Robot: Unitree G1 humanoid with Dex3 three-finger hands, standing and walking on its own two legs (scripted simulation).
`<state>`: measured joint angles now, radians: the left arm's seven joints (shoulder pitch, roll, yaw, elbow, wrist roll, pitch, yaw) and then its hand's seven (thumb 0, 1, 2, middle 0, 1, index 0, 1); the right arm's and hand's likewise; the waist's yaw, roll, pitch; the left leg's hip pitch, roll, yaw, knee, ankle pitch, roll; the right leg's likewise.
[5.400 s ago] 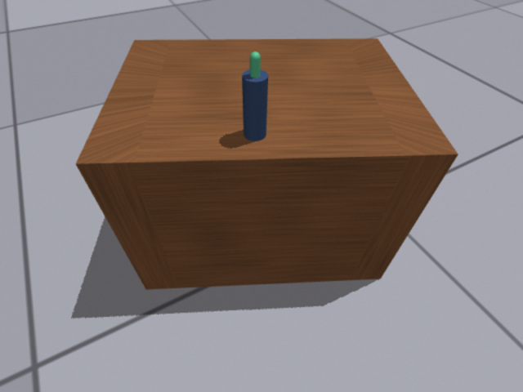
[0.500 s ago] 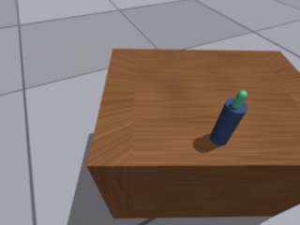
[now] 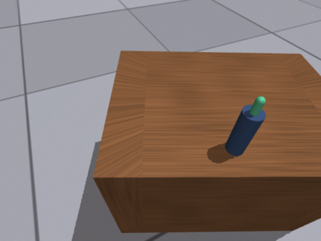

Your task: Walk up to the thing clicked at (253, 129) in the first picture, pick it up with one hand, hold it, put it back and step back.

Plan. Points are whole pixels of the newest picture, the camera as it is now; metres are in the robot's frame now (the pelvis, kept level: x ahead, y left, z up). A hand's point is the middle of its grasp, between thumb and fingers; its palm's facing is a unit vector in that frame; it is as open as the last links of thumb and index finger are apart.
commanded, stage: stand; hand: right
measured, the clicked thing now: (246, 126) +0.42 -0.25 +0.03
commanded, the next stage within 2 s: rise first in 0.54 s
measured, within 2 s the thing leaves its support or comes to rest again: neither
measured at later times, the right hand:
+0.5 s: hand out of the picture +0.08 -0.26 -0.15, palm faces -0.03 +0.94 -0.35, open 7.4 cm
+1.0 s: hand (262, 233) +0.17 -0.26 -0.10, palm faces +0.20 +0.92 -0.35, open 13.7 cm
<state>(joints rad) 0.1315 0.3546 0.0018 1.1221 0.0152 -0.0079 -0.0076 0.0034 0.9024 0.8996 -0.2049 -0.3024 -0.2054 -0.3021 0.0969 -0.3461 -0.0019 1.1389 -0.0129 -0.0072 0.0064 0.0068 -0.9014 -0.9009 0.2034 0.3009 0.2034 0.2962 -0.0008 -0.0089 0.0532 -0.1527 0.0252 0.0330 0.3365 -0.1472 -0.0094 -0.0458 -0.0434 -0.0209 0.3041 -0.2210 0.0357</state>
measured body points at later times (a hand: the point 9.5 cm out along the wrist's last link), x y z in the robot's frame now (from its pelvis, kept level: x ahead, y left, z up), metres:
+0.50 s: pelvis +0.00 +0.00 +0.00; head +0.02 +0.00 +0.45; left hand +0.07 +0.30 -0.14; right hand +0.08 -0.30 -0.13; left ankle +0.02 +0.12 -0.75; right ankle -0.03 -0.14 -0.75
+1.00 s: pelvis +0.00 -0.01 -0.01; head +0.03 +0.00 +0.44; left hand +0.16 +0.27 -0.11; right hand +0.16 -0.31 -0.08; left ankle +0.02 +0.12 -0.75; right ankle -0.03 -0.14 -0.75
